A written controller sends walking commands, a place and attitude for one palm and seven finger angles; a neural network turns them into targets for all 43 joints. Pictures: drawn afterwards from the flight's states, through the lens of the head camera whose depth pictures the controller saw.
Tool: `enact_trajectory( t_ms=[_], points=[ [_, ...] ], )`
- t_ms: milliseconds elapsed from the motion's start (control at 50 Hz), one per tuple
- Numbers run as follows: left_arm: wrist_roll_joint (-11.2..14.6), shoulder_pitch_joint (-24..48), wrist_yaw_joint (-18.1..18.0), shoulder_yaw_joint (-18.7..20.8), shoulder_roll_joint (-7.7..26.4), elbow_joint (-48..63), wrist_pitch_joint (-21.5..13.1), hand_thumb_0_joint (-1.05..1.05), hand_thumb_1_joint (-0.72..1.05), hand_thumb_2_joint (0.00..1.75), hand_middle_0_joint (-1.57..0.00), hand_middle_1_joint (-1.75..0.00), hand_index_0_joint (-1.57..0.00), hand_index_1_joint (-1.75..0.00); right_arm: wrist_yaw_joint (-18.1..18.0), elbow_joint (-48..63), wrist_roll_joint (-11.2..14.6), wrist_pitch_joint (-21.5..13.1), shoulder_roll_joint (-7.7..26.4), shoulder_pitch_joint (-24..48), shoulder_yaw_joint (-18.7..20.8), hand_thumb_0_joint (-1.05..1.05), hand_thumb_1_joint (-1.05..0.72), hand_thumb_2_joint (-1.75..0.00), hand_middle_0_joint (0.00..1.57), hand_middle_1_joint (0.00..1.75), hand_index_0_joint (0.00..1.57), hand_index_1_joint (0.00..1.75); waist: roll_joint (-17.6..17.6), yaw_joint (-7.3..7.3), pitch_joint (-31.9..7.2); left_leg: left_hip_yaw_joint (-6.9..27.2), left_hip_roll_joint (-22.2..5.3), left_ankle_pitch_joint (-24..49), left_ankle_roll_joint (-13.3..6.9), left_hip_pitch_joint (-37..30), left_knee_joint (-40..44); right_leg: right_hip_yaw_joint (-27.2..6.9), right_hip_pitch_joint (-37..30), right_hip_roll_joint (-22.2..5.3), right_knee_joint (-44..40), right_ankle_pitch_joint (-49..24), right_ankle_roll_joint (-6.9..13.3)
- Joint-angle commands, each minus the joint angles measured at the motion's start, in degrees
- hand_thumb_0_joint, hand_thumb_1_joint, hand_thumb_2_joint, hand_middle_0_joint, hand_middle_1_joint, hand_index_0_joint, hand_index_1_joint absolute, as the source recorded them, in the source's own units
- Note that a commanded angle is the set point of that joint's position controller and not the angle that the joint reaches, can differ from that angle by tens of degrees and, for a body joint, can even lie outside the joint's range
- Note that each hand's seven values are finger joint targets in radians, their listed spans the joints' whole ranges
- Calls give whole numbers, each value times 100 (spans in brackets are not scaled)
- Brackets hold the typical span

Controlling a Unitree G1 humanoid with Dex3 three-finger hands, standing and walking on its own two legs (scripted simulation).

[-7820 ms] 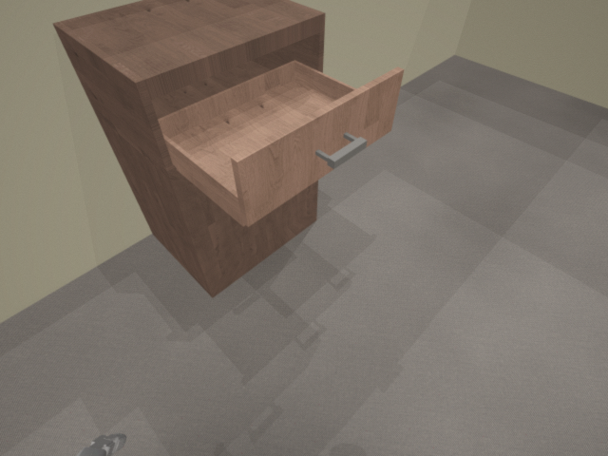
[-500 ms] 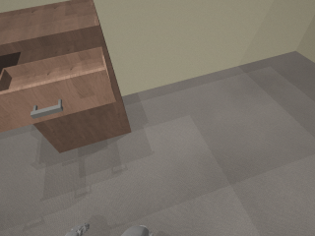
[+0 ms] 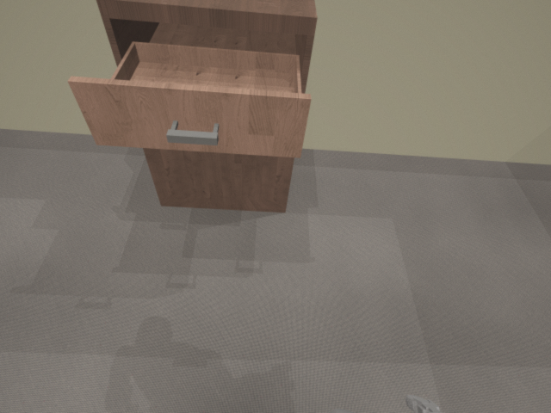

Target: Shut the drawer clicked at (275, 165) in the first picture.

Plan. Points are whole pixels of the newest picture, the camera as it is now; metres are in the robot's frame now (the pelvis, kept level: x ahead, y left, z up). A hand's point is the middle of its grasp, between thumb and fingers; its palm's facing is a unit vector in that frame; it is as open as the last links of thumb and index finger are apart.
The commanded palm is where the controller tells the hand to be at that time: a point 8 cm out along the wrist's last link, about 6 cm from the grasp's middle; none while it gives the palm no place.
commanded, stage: take the last steps up to it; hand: left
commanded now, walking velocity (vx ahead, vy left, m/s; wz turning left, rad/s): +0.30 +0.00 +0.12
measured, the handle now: (194, 131) +0.68 +0.26 -0.05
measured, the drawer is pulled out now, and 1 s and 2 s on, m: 0.30 0.30 0.30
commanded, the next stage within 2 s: come to a stop and stand still in 1.30 s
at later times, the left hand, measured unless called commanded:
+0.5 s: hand out of the picture +0.04 +0.14 -0.15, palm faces +0.13 -0.97 -0.22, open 7.3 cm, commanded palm none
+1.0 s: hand (157, 406) +0.14 +0.20 -0.18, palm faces +0.17 -0.98 -0.14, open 7.4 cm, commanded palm none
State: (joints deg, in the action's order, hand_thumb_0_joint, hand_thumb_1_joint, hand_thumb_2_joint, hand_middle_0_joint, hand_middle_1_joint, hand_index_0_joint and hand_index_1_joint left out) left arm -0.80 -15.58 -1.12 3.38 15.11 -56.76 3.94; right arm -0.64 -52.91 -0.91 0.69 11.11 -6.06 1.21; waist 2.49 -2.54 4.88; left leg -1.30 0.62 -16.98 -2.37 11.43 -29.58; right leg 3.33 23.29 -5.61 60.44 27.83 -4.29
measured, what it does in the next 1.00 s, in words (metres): walks ahead: right foot, then left foot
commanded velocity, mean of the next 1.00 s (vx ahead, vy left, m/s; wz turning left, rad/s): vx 0.30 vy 0.00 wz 0.04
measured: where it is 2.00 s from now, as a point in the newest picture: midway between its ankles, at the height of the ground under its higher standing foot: (259, 365)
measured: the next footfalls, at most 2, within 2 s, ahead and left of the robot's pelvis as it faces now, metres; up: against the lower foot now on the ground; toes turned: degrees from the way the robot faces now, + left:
right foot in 0.32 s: +0.08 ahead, -0.12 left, +0.00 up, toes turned -3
left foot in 0.86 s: +0.26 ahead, +0.13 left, +0.00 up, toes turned +12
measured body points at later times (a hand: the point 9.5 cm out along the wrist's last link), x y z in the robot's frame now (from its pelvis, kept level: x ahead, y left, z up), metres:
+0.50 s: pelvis +0.05 -0.04 +0.01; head +0.04 -0.07 +0.46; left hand +0.03 +0.19 -0.13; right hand +0.04 -0.28 -0.16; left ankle +0.06 +0.11 -0.65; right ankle +0.04 -0.12 -0.74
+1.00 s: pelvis +0.21 +0.05 +0.00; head +0.23 +0.07 +0.45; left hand +0.14 +0.25 -0.17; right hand +0.33 -0.17 -0.14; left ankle +0.22 +0.13 -0.74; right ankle +0.15 -0.09 -0.64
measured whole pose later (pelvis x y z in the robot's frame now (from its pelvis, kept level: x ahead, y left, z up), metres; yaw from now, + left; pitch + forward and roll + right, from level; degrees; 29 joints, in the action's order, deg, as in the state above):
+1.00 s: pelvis +0.21 +0.05 +0.00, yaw +4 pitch -2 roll +0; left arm -1.2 -21.9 -0.4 2.8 8.0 -65.1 -1.1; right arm -1.5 -57.7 -0.5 -5.6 7.3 -9.1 2.8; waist 2.2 -2.0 3.3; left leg -9.2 -0.5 -15.1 -3.5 13.0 -29.3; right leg 2.8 23.0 -4.8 69.1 22.1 0.3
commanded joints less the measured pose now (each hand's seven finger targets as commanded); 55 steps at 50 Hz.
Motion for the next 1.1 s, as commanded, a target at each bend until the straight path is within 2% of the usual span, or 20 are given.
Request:
enact_trajectory(
  t_ms=[0, 100, 180, 260, 280, 300, 320, 360, 400, 460, 620, 740, 780, 800, 820, 840, 860, 920, 980, 1080],
  points=[
    [-1, 16, 46, 24, 241, 361, -216, 0, 90, 90, -20, -30, -20, -30, -104, 70, -7, -101, 1038, -637, 262, 0, -90, -90, 20, 30, 20, 30, -1088, 315, -681, 969, -1381, 3536, -708, -940, 1004, -58, 389, 27, -28, -348, -63],
    [-58, 498, 135, -27, 129, 475, -301, 0, 90, 90, -20, -30, -20, -30, -78, -131, -48, -177, 980, -1039, 299, 0, -90, -90, 20, 30, 20, 30, -942, 477, -202, 1611, -1502, 493, -906, -662, 1654, -53, 520, 28, -855, -251, 36],
    [-68, 617, 185, -42, -4, 510, -395, 0, 90, 90, -20, -30, -20, -30, -74, -271, -80, -207, 874, -1134, 312, 0, -90, -90, 20, 30, 20, 30, -1026, 472, 70, 1759, -1406, -452, -861, -184, 1783, 89, -33, 151, -1930, -289, 147],
    [-74, -358, 169, 21, 43, 98, -509, 0, 90, 90, -20, -30, -20, -30, -66, -391, -23, -216, 721, -958, 261, 0, -90, -90, 20, 30, 20, 30, -472, -31, -64, 1341, -862, -1140, -433, 1025, 872, 122, -2055, 309, -3506, -1123, 248],
    [-106, -792, 124, 89, 324, -39, -581, 0, 90, 90, -20, -30, -20, -30, -54, -363, 14, -251, 467, -991, 202, 0, -90, -90, 20, 30, 20, 30, 215, -227, -210, 857, -428, -1267, -193, 1750, -137, -683, -2829, -332, -4024, -363, 418],
    [-135, -1260, 70, 205, 808, -140, -599, 0, 90, 90, -20, -30, -20, -30, -29, -174, 38, -269, 177, -855, 143, 0, -90, -90, 20, 30, 20, 30, 1622, -431, -112, -3, 174, -1555, 59, 2706, -1643, -2520, -3118, -1640, -4955, 595, 937],
    [-55, -1475, 30, 195, 861, -138, -572, 0, 90, 90, -20, -30, -20, -30, 19, -14, -33, -233, 531, -491, 240, 0, -90, -90, 20, 30, 20, 30, 1011, -523, 117, 278, -76, -1652, 50, 2870, -2535, -3185, -2452, -2093, -5481, 1402, 1322],
    [-24, -874, -6, 159, 533, -100, -638, 0, 90, 90, -20, -30, -20, -30, 91, -209, -63, -171, 558, -613, 321, 0, -90, -90, 20, 30, 20, 30, 872, -169, 502, 372, -385, -737, 37, 2788, -3259, -2822, -1661, -1819, -5691, 1673, 1259],
    [-24, -486, -12, 35, 116, -15, -698, 0, 90, 90, -20, -30, -20, -30, 132, -468, -84, -109, 377, -1003, 330, 0, -90, -90, 20, 30, 20, 30, 289, 184, 614, 305, -571, 5, 160, 2458, -3397, -1728, -1143, -1410, -5562, 600, 1051],
    [1, -698, -6, -29, -73, -153, -786, 0, 90, 90, -20, -30, -20, -30, 155, -649, -70, -48, 114, -1303, 319, 0, -90, -90, 20, 30, 20, 30, 227, 296, 446, 78, -535, 691, 315, 2275, -3387, -714, -1187, -934, -5506, -774, 899],
    [-40, -1507, -40, -62, -141, -617, -908, 0, 90, 90, -20, -30, -20, -30, 204, -369, -42, -142, 39, -452, 286, 0, -90, -90, 20, 30, 20, 30, 350, 61, 408, -161, -728, 851, 383, 2825, -2313, -478, -2072, -1036, -5200, -2364, 1197],
    [-81, -1739, -76, -23, -99, -839, -820, 0, 90, 90, -20, -30, -20, -30, 219, -215, -11, -294, -146, 87, 200, 0, -90, -90, 20, 30, 20, 30, 693, -95, 323, -549, -414, 330, 106, 1798, -899, -282, -2212, -1079, -4578, -3670, 1168],
    [-65, -1499, -77, 2, -33, -806, -800, 0, 90, 90, -20, -30, -20, -30, 141, -433, -40, -371, 23, -673, 235, 0, -90, -90, 20, 30, 20, 30, 494, 326, -84, -695, -131, 453, -24, 507, -184, -39, -1972, -895, -3549, -4498, 1039],
    [-33, -1458, -64, 0, -88, -784, -795, 0, 90, 90, -20, -30, -20, -30, 86, -683, -67, -418, 229, -1481, 277, 0, -90, -90, 20, 30, 20, 30, 144, 660, -553, -583, -147, 801, -98, -661, 200, 166, -1599, -647, -2422, -4413, 902],
    [27, -1717, -33, -17, -343, -723, -787, 0, 90, 90, -20, -30, -20, -30, 7, -859, -124, -480, 849, -2229, 405, 0, -90, -90, 20, 30, 20, 30, -1083, 856, -1440, 898, -1471, 1351, -454, -2157, 330, 487, -500, -71, -909, -2460, 617],
    [57, -1634, 4, -97, -503, -568, -797, 0, 90, 90, -20, -30, -20, -30, -58, -945, -58, -450, 1242, -2667, 475, 0, -90, -90, 20, 30, 20, 30, -1959, 883, -1747, 2438, -2534, 2408, -960, -2901, 841, 306, 756, 474, 552, 451, 493],
    [31, -1277, -39, -62, -313, -425, -744, 0, 90, 90, -20, -30, -20, -30, -89, -895, 9, -387, 1251, -2534, 455, 0, -90, -90, 20, 30, 20, 30, -1328, 856, -1481, 2353, -2717, 2490, -1069, -2494, 996, -179, 946, 250, 1159, 519, 595],
    [-28, -638, 52, 17, -431, -469, -675, 0, 90, 90, -20, -30, -20, -30, -120, -695, -34, -512, 415, -1453, 253, 0, -90, -90, 20, 30, 20, 30, -662, 471, -161, 1145, -2104, 2549, -800, -666, 1439, -323, 1016, -213, 1321, -638, 469],
    [-61, -850, 94, 11, -625, -488, -532, 0, 90, 90, -20, -30, -20, -30, -117, -712, 0, -615, 234, -1335, 179, 0, -90, -90, 20, 30, 20, 30, -680, 147, -82, 326, -1740, 2930, -603, -145, 1663, -227, 683, -183, 910, -1080, 351],
    [-87, -275, 148, 55, -464, -149, -401, 0, 90, 90, -20, -30, -20, -30, -121, -663, -6, -615, 254, -1427, 212, 0, -90, -90, 20, 30, 20, 30, -847, 112, 61, 110, -1642, 2771, -695, -479, 1871, -191, 1257, -240, 158, -1697, 220]
  ],
)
